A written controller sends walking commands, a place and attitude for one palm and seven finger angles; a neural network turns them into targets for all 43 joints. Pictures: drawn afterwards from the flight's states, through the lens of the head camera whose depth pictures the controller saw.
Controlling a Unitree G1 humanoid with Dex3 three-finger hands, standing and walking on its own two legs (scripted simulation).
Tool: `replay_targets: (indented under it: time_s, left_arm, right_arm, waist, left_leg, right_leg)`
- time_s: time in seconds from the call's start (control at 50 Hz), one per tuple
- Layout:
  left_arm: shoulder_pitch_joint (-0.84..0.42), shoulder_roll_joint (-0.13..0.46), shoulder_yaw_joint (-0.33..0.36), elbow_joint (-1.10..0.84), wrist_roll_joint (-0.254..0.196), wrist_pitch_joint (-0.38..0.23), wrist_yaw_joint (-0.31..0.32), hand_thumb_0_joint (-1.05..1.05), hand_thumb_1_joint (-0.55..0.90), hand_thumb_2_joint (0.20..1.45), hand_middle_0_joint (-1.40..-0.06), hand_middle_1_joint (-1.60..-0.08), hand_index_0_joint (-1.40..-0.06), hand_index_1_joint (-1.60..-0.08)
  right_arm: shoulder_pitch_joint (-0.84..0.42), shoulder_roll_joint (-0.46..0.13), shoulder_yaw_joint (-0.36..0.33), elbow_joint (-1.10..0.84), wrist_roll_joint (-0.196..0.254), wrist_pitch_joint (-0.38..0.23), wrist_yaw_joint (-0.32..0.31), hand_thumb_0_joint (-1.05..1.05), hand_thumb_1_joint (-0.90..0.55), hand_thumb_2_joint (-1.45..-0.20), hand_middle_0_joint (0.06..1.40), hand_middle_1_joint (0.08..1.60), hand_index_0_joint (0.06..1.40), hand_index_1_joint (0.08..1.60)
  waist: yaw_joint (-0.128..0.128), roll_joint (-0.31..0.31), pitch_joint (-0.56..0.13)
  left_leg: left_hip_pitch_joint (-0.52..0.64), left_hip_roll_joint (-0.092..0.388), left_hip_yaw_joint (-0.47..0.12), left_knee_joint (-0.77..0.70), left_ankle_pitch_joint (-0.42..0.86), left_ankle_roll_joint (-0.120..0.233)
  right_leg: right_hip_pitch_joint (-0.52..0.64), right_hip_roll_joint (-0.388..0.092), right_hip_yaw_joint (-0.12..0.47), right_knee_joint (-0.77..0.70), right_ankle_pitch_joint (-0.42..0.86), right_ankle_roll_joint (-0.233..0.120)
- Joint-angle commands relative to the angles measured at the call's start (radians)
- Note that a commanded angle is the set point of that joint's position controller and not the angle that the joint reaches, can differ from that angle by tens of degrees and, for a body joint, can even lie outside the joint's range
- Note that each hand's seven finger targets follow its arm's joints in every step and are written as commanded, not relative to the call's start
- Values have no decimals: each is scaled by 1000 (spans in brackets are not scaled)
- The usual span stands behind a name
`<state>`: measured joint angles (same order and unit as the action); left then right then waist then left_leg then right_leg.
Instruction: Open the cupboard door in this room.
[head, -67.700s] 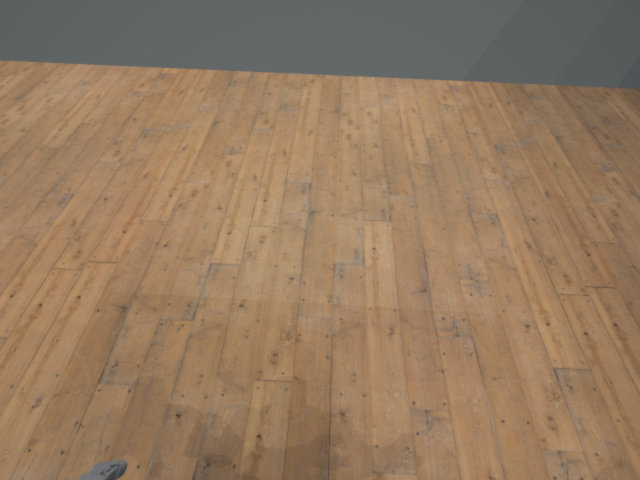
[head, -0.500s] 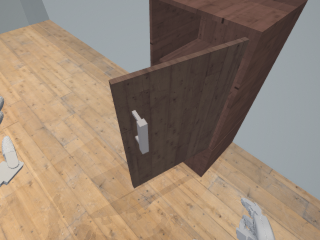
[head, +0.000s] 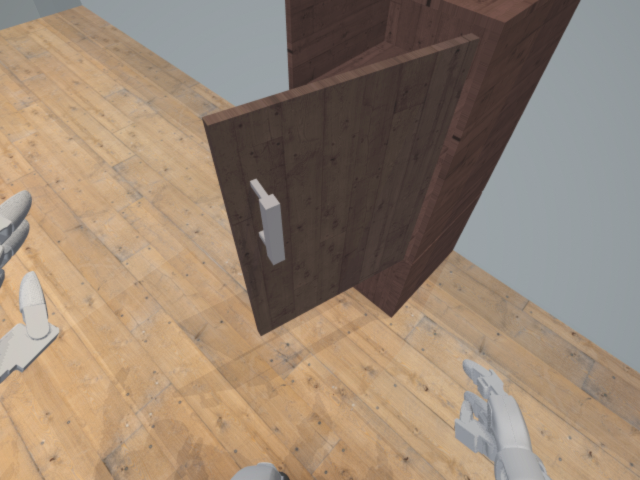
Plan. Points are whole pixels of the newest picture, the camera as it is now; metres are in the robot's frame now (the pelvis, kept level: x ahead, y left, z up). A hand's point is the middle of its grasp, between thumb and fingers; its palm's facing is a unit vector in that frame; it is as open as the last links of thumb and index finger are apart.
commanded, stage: step back with the hand held close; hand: left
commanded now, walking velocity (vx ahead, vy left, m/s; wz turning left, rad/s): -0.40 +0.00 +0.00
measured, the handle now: (266, 222) +0.45 +0.11 +0.03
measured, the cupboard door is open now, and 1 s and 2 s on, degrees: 75 75 75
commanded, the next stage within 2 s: stop stepping back and stand still in 0.18 s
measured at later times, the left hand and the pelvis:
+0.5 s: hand out of the picture +0.07 +0.25 +0.17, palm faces +0.44 -0.75 -0.48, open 7.4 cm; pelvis -0.13 -0.01 +0.00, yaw +1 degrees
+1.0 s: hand out of the picture +0.03 +0.25 +0.16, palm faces +0.46 -0.78 -0.42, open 7.4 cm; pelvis -0.16 -0.02 +0.00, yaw +2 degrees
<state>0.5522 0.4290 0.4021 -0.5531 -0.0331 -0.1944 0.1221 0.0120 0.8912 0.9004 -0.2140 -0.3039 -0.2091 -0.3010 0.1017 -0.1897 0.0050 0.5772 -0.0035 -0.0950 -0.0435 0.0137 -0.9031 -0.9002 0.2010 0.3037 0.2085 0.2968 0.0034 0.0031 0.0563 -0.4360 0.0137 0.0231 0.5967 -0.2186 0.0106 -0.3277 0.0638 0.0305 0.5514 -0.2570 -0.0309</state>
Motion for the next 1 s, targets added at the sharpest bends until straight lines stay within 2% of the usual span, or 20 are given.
replay_targets:
  time_s: [0.0,0.04,0.12,0.14,0.16,0.2,0.24,0.3,0.38,0.42,0.46,0.5,0.58,0.62,0.68,0.76,0.84,0.88,0.94,0.98]
  left_arm:
    - [37,216,209,-146,-9,-42,46,0,900,900,-200,-300,-200,-300]
    - [24,193,194,-137,13,-38,53,0,900,900,-200,-300,-200,-300]
    - [21,192,175,-178,21,-38,63,0,900,900,-200,-300,-200,-300]
    - [12,200,169,-213,20,-47,62,0,900,900,-200,-300,-200,-300]
    - [10,213,187,-247,21,-63,60,0,900,900,-200,-300,-200,-300]
    - [81,215,211,-247,16,-65,53,0,900,900,-200,-300,-200,-300]
    - [25,214,217,-316,15,-80,43,0,900,900,-200,-300,-200,-300]
    - [47,145,162,-237,10,-66,52,0,900,900,-200,-300,-200,-300]
    - [-3,157,142,-174,12,-37,56,0,900,900,-200,-300,-200,-300]
    - [-60,197,156,-128,4,-39,55,0,900,900,-200,-300,-200,-300]
    - [-90,172,130,-99,0,-22,51,0,900,900,-200,-300,-200,-300]
    - [-73,169,137,-94,1,-21,51,0,900,900,-200,-300,-200,-300]
    - [-45,171,137,-119,6,-38,58,0,900,900,-200,-300,-200,-300]
    - [-34,177,144,-154,4,-53,56,0,900,900,-200,-300,-200,-300]
    - [-62,161,138,-137,21,-66,56,0,900,900,-200,-300,-200,-300]
    - [-65,144,120,-73,29,-62,58,0,900,900,-200,-300,-200,-300]
    - [-83,151,112,-54,16,-69,42,0,900,900,-200,-300,-200,-300]
    - [-115,161,116,-71,14,-65,45,0,900,900,-200,-300,-200,-300]
    - [-105,162,130,-77,13,-70,46,0,900,900,-200,-300,-200,-300]
    - [-72,170,143,-92,11,-79,47,0,900,900,-200,-300,-200,-300]
  right_arm:
    - [-41,-83,-60,-137,5,-1,-22,0,-900,-900,200,300,200,300]
    - [-44,-74,-42,-145,3,20,-34,0,-900,-900,200,300,200,300]
    - [-17,-106,-48,-118,1,13,-65,0,-900,-900,200,300,200,300]
    - [4,-125,-59,-116,4,8,-69,0,-900,-900,200,300,200,300]
    - [-3,-154,-78,-130,5,2,-69,0,-900,-900,200,300,200,300]
    - [16,-151,-96,-151,14,-24,-56,0,-900,-900,200,300,200,300]
    - [-7,-145,-89,-137,-25,-55,-44,0,-900,-900,200,300,200,300]
    - [47,-134,-86,-93,-7,-95,-34,0,-900,-900,200,300,200,300]
    - [36,-156,-56,-95,1,-96,-30,0,-900,-900,200,300,200,300]
    - [17,-133,-40,-92,-9,-86,-33,0,-900,-900,200,300,200,300]
    - [24,-125,-48,-75,5,-83,-37,0,-900,-900,200,300,200,300]
    - [15,-119,-37,-77,2,-74,-35,0,-900,-900,200,300,200,300]
    - [14,-138,-37,-85,-6,-80,-48,0,-900,-900,200,300,200,300]
    - [18,-162,-44,-107,-4,-89,-53,0,-900,-900,200,300,200,300]
    - [20,-151,-35,-92,-10,-91,-58,0,-900,-900,200,300,200,300]
    - [37,-162,-44,-88,-7,-97,-57,0,-900,-900,200,300,200,300]
    - [48,-149,-54,-77,-8,-93,-44,0,-900,-900,200,300,200,300]
    - [50,-144,-57,-68,-4,-89,-37,0,-900,-900,200,300,200,300]
    - [56,-133,-44,-68,-4,-94,-37,0,-900,-900,200,300,200,300]
    - [35,-148,-48,-81,-8,-101,-49,0,-900,-900,200,300,200,300]
  waist:
    - [2,-182,-191]
    - [-7,-128,-188]
    - [-17,-51,-242]
    - [-21,-8,-269]
    - [-1,110,-293]
    - [14,178,-340]
    - [3,336,-252]
    - [-4,175,-195]
    - [-14,128,-135]
    - [-32,-94,-117]
    - [-10,-175,-133]
    - [-10,-135,-130]
    - [-17,2,-85]
    - [-9,75,-81]
    - [-17,213,-36]
    - [-18,101,-58]
    - [-21,-84,-40]
    - [-19,-113,-45]
    - [-21,-63,-81]
    - [-6,66,-91]
  left_leg:
    - [-31,-21,-85,483,-267,-27]
    - [11,6,-38,351,-254,-36]
    - [126,-5,4,-97,-81,-25]
    - [176,30,-13,-212,64,-11]
    - [155,157,-154,-251,274,40]
    - [223,252,-184,-200,578,85]
    - [101,315,-219,-264,653,124]
    - [267,255,-143,-205,583,106]
    - [149,154,-80,-195,23,47]
    - [133,25,-8,-22,-125,-15]
    - [128,-8,-18,164,-118,-15]
    - [89,9,-33,158,-144,-5]
    - [227,31,-37,-187,-103,25]
    - [184,93,-126,-248,-138,56]
    - [66,158,-247,-404,-454,84]
    - [44,150,-193,-328,-304,83]
    - [74,7,-29,-2,-192,23]
    - [78,-1,-10,162,-126,9]
    - [205,21,-27,-84,-62,16]
    - [254,74,-89,-214,48,28]
  right_leg:
    - [-2,-412,312,-243,527,-171]
    - [44,-339,195,-173,698,-133]
    - [147,-252,119,-99,699,-46]
    - [160,-211,96,-52,625,-5]
    - [162,-121,45,3,444,47]
    - [93,-37,-11,129,128,58]
    - [41,-28,-7,368,-128,48]
    - [-57,-43,-24,240,-171,50]
    - [142,-65,-44,-177,-2,50]
    - [46,-245,205,-321,23,-40]
    - [5,-300,286,-361,-124,-74]
    - [50,-307,224,-314,-87,-96]
    - [2,-202,117,-249,-203,-29]
    - [49,-123,95,-158,-142,-4]
    - [54,-60,-7,-6,-173,15]
    - [153,-67,-33,-55,-74,16]
    - [5,-236,275,-307,-357,-68]
    - [-5,-317,342,-353,-299,-120]
    - [22,-252,167,-239,-84,-70]
    - [48,-148,82,-159,16,-8]
